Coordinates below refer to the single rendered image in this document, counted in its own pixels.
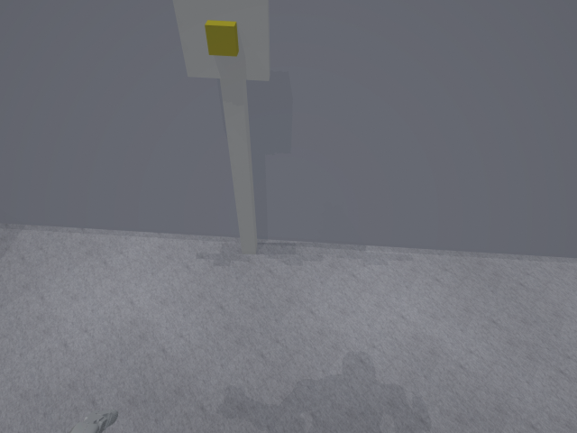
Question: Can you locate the panel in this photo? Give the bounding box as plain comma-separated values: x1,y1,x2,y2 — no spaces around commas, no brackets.
173,0,270,254

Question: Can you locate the button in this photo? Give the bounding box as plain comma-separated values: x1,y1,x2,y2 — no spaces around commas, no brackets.
205,20,239,57

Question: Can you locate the left robot hand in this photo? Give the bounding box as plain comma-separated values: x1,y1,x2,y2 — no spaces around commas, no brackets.
69,410,118,433

